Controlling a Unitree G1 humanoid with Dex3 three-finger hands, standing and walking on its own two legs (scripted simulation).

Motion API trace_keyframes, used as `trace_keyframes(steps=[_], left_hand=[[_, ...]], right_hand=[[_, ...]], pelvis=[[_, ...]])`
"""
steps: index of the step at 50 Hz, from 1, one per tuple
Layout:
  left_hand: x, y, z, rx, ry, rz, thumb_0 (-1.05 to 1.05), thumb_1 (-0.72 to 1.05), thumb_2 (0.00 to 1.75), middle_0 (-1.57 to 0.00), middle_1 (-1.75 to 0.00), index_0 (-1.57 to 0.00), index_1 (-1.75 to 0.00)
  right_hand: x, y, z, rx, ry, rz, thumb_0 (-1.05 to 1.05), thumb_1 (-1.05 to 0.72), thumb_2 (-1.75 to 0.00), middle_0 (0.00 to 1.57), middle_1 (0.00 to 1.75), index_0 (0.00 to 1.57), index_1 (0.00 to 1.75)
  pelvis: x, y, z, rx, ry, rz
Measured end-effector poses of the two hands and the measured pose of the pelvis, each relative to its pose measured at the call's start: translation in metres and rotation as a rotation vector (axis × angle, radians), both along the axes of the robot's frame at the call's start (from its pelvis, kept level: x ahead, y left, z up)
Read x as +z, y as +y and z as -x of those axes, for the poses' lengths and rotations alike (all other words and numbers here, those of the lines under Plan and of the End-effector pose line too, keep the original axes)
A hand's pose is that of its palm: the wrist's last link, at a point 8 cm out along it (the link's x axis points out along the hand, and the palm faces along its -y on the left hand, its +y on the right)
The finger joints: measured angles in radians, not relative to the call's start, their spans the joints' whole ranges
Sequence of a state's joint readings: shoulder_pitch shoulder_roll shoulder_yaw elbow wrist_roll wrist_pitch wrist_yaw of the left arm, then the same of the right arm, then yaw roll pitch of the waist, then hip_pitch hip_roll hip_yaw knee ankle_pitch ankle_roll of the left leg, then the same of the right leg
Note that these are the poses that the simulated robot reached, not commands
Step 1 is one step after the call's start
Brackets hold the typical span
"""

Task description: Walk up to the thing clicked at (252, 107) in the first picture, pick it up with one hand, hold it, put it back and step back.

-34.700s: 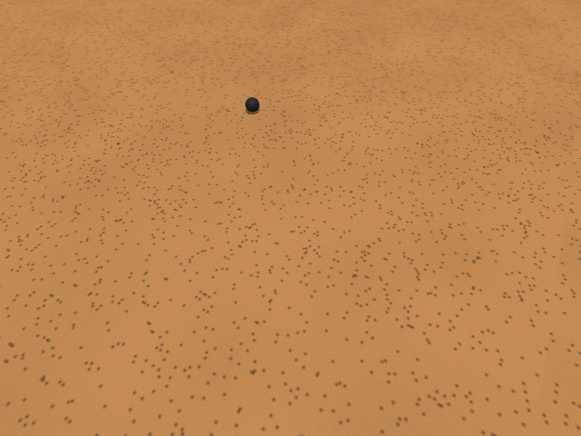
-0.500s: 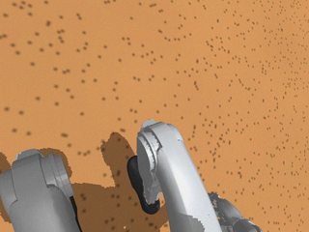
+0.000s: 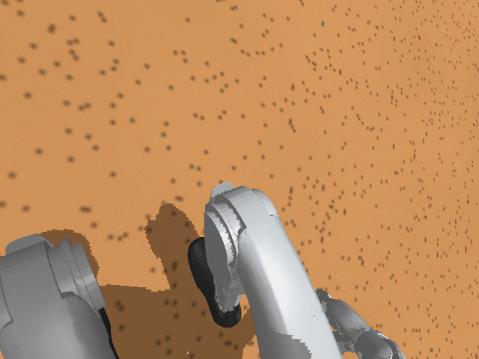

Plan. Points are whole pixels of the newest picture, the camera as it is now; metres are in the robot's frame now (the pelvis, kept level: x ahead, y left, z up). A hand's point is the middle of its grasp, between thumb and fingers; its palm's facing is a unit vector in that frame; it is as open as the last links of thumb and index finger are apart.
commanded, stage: rest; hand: left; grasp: from above
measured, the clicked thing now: out of the picture +0.44 +0.37 -0.26
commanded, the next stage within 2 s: open in 0.34 s
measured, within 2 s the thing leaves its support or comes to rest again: rests again in 0.52 s
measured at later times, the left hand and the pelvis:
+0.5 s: hand out of the picture +0.44 +0.37 -0.23, palm faces -0.44 -0.16 -0.89, open 10.6 cm; pelvis +0.00 +0.00 +0.00, yaw -1 degrees
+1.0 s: hand out of the picture +0.44 +0.37 -0.23, palm faces -0.44 -0.15 -0.88, open 13.5 cm; pelvis +0.00 +0.00 +0.00, yaw -1 degrees
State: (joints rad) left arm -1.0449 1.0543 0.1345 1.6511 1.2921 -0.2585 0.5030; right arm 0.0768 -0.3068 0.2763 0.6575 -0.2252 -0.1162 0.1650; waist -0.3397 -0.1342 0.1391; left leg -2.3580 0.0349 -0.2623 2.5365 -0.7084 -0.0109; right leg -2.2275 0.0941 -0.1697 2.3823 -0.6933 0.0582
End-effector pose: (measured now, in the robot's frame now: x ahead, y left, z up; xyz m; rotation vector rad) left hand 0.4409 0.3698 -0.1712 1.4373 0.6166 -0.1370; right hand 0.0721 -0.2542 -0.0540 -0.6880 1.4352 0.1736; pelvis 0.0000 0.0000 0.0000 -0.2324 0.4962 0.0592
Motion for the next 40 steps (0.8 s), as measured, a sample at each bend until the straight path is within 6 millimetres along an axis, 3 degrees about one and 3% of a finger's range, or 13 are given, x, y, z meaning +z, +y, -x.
trace_keyframes(steps=[26,33,40], left_hand=[[-0.0053,0.0068,-0.0033,0.021,-0.008,-0.010,-0.01,-0.11,0.55,-0.58,-0.80,-0.63,-0.75],[-0.0058,0.0076,-0.0027,0.015,-0.002,-0.010,0.00,-0.08,0.63,-0.47,-0.83,-0.52,-0.79],[-0.0023,0.0077,-0.0044,0.011,-0.015,-0.007,0.00,-0.21,0.75,-0.32,-0.90,-0.35,-0.87]], right_hand=[[0.0078,0.0043,0.0022,0.058,0.000,-0.001,0.00,-0.91,-0.90,0.20,0.30,0.20,0.30],[0.0075,0.0045,0.0006,0.068,0.007,-0.007,0.00,-0.90,-0.89,0.20,0.30,0.20,0.30],[0.0087,0.0050,-0.0030,0.076,0.002,-0.008,0.00,-0.90,-0.89,0.20,0.30,0.20,0.30]], pelvis=[[-0.0018,0.0017,0.0023,-0.007,-0.024,0.014],[-0.0005,0.0017,0.0025,-0.009,-0.023,0.016],[0.0013,0.0013,0.0024,-0.010,-0.024,0.018]])
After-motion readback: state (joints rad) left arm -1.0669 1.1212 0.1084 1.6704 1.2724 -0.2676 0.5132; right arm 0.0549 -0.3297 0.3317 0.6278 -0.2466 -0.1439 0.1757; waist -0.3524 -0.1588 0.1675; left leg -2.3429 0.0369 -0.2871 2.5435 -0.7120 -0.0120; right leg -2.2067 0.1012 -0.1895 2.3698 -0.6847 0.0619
